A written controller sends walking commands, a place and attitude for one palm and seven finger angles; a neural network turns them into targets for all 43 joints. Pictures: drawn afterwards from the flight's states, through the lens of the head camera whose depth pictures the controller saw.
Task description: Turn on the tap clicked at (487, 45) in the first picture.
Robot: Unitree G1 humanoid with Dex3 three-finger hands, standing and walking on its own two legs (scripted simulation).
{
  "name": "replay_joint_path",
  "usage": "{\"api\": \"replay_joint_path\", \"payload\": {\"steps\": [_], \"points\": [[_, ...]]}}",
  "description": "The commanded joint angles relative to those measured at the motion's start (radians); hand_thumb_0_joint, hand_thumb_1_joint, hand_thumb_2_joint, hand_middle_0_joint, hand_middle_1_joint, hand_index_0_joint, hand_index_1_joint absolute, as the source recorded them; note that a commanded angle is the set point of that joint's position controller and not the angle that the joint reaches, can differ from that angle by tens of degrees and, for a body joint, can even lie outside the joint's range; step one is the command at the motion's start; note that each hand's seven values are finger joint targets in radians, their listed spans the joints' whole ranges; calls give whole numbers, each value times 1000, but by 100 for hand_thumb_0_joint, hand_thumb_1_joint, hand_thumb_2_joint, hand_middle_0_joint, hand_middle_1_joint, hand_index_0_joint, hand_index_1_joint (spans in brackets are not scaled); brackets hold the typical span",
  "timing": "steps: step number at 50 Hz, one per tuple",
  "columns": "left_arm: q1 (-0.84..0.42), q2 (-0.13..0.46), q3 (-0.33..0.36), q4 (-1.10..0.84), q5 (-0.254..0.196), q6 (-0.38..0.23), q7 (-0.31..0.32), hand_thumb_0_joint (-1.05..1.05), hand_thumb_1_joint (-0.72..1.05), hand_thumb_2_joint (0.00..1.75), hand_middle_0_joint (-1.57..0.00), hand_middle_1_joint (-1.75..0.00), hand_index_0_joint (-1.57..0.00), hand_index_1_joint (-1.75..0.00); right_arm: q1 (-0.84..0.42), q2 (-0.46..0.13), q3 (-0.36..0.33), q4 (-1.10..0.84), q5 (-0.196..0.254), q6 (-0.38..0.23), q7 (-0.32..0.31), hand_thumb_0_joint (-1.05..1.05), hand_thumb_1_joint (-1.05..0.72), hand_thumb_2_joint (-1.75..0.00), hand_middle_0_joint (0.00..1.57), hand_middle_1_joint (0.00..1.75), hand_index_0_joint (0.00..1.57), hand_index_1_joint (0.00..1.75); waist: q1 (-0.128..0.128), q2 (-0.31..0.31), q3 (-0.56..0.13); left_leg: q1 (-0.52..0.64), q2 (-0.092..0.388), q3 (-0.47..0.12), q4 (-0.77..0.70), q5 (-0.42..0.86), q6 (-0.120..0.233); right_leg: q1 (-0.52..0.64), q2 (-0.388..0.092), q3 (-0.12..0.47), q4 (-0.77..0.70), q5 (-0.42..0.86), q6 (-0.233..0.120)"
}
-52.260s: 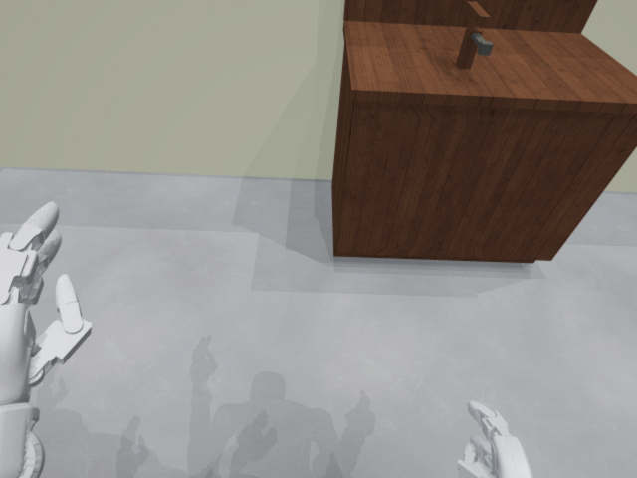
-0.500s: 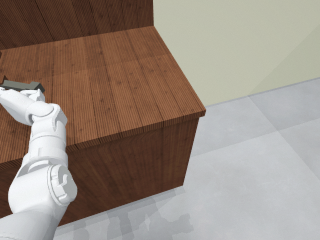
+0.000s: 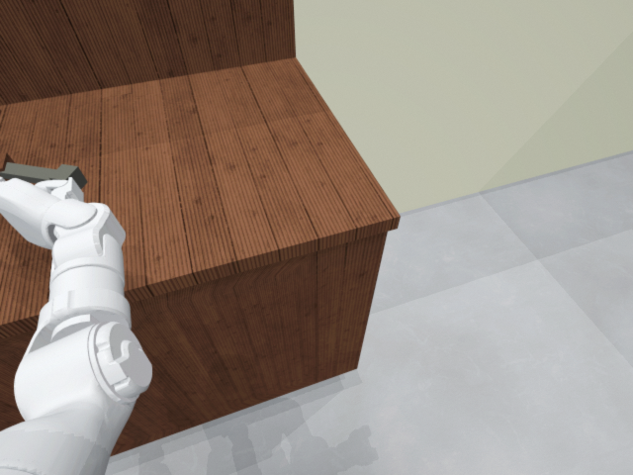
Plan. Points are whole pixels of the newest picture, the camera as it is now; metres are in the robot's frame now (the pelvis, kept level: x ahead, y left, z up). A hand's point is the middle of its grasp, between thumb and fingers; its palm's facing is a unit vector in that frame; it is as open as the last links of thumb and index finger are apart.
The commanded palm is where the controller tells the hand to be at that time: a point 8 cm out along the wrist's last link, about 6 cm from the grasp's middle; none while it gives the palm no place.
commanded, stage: lift the hand up off the lever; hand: left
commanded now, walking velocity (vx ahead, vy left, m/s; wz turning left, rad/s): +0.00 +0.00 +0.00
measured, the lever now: (68, 179) +0.48 +0.33 +0.12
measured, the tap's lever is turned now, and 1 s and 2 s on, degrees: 59 59 59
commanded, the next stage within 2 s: draw the hand back beside the body in 0.40 s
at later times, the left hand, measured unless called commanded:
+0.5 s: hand (72, 185) +0.45 +0.30 +0.14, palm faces +0.88 -0.46 -0.04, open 8.4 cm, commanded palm +0.42 +0.32 +0.20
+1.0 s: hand (35, 186) +0.36 +0.27 +0.22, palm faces +0.47 -0.86 -0.19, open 7.8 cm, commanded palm +0.31 +0.31 +0.20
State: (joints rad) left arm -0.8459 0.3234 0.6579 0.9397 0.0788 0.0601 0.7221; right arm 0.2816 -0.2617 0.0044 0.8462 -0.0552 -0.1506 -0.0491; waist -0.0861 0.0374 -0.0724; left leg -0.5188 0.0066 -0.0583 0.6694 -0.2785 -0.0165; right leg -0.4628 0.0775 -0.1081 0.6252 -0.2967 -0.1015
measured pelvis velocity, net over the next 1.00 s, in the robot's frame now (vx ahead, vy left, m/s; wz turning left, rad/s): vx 0.00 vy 0.01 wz -0.04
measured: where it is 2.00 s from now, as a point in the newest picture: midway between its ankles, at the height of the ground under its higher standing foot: outside the picture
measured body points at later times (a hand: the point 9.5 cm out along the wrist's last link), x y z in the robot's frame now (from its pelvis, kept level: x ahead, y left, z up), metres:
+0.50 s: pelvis +0.00 +0.01 +0.00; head +0.03 +0.00 +0.45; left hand +0.40 +0.32 +0.14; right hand +0.07 -0.25 -0.13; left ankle +0.03 +0.13 -0.72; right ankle +0.01 -0.05 -0.72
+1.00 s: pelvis +0.00 +0.01 +0.02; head -0.03 -0.03 +0.47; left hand +0.33 +0.31 +0.23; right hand +0.15 -0.24 -0.09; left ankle +0.03 +0.13 -0.72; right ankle +0.01 -0.05 -0.72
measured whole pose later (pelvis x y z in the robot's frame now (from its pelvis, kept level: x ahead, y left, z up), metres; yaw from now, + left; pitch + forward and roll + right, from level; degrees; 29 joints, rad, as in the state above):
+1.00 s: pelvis +0.00 +0.01 +0.02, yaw -2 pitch -3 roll +1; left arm -0.34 0.39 0.29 0.42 -0.09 -0.14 0.18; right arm 0.20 -0.27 0.00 0.74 0.06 -0.11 -0.04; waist 0.02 0.08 -0.02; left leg -0.20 0.00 0.00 0.47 -0.22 0.00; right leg -0.18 0.07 -0.04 0.47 -0.24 -0.08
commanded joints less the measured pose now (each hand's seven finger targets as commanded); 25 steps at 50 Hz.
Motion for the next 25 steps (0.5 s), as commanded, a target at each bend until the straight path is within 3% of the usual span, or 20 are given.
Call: {"api": "replay_joint_path", "payload": {"steps": [1,4,10,11,15,16,18,20,23,25], "points": [[-836,508,-206,-500,149,-196,-27,0,90,90,-15,-15,-15,-15,13,-141,-40,-81,-3,-46,-10,0,-90,-90,20,30,20,30,-23,186,-457,206,-10,19,-55,153,69,181,-74,125,-99,223,82],[-862,520,-206,-518,162,-190,-24,0,90,90,-15,-15,-15,-15,12,-145,-41,-81,-4,-53,-8,0,-90,-90,20,30,20,30,-19,232,-463,236,-9,13,-68,146,63,154,-68,110,-100,186,74],[-879,509,-199,-585,164,-190,-15,0,90,90,-15,-15,-15,-15,16,-142,-47,-81,-11,-70,-4,0,-90,-90,20,30,20,30,-7,245,-516,291,-7,13,-68,208,56,165,-60,98,-91,227,67],[-866,513,-195,-565,167,-184,-14,0,90,90,-15,-15,-15,-15,16,-141,-45,-77,-11,-70,-3,0,-90,-90,20,30,20,30,-9,215,-495,274,-6,13,-67,207,58,167,-61,98,-93,231,69],[-868,508,-196,-558,185,-168,-10,0,90,90,-15,-15,-15,-15,16,-144,-47,-75,-14,-71,3,0,-90,-90,20,30,20,30,-9,238,-472,271,-5,9,-77,197,51,147,-60,89,-93,205,64],[-876,482,-220,-553,186,-163,-10,0,90,90,-15,-15,-15,-15,11,-141,-46,-74,-13,-73,4,0,-90,-90,20,30,20,30,-14,233,-449,269,-5,8,-79,188,51,135,-59,88,-97,196,65],[-889,464,-231,-574,179,-167,-7,0,90,90,-15,-15,-15,-15,13,-144,-46,-74,-14,-81,3,0,-90,-90,20,30,20,30,-18,227,-466,290,-4,8,-78,188,54,127,-57,87,-95,194,67],[-862,507,-195,-574,174,-170,-6,0,90,90,-15,-15,-15,-15,15,-143,-49,-76,-13,-80,1,0,-90,-90,20,30,20,30,-8,207,-489,273,-6,14,-70,192,57,160,-61,99,-95,211,69],[-872,471,-225,-567,168,-171,-15,0,90,90,-15,-15,-15,-15,16,-140,-46,-74,-11,-84,-1,0,-90,-90,20,30,20,30,-11,206,-483,273,-4,14,-72,192,55,154,-63,96,-90,218,71],[-850,504,-194,-566,168,-170,-15,0,90,90,-15,-15,-15,-15,13,-141,-48,-75,-10,-82,-2,0,-90,-90,20,30,20,30,-7,196,-483,266,-5,18,-68,200,58,169,-64,100,-90,231,71]]}}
